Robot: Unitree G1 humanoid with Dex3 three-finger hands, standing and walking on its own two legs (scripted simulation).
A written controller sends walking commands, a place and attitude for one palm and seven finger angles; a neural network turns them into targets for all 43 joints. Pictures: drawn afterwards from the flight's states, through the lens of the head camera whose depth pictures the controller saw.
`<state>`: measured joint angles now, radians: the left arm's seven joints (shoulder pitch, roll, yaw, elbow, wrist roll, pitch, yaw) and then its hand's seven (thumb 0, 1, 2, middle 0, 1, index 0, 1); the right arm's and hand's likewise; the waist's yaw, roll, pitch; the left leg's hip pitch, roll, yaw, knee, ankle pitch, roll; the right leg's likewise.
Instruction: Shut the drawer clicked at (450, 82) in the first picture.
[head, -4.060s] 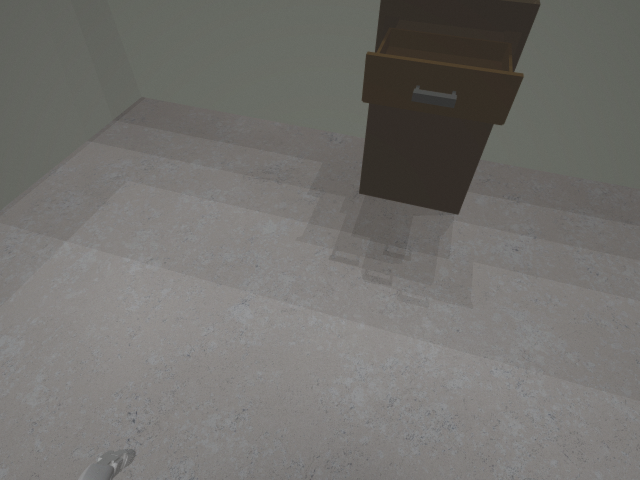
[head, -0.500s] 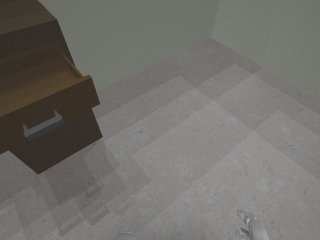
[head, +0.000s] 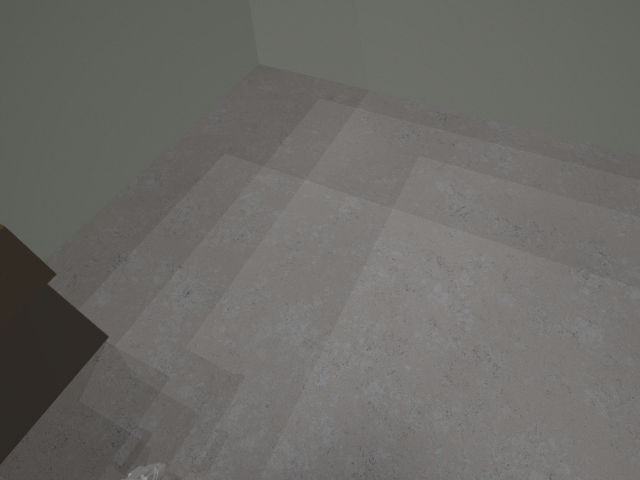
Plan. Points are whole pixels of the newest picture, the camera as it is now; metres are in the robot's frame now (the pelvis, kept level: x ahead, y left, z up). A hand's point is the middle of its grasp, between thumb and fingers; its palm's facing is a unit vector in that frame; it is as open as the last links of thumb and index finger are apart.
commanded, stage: walk to a spot facing it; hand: left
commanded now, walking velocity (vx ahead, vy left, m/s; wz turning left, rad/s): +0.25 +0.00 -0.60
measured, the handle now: out of the picture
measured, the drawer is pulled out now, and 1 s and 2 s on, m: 0.30 0.30 0.30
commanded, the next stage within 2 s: turn to face it in 0.80 s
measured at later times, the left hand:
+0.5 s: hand out of the picture +0.11 +0.19 -0.16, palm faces -0.11 -0.98 -0.19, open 7.4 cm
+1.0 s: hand (282, 302) +0.42 +0.09 -0.16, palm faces -0.51 -0.84 -0.20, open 7.4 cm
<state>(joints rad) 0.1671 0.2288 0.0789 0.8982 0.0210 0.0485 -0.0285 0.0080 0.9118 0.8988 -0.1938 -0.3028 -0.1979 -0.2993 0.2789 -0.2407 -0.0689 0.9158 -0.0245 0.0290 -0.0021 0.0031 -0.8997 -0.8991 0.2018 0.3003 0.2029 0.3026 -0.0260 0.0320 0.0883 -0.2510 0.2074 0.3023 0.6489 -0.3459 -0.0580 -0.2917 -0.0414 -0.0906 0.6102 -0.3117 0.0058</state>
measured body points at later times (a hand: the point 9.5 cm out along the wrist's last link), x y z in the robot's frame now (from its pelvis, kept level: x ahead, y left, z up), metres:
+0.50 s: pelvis +0.08 +0.01 +0.02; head +0.10 +0.01 +0.46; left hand +0.11 +0.24 -0.14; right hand +0.14 -0.26 -0.11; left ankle +0.14 +0.12 -0.71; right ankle +0.00 -0.10 -0.72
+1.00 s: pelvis +0.22 -0.01 +0.01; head +0.26 -0.03 +0.45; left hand +0.45 +0.14 -0.14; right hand +0.05 -0.19 -0.14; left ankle +0.15 +0.11 -0.72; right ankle +0.24 -0.14 -0.70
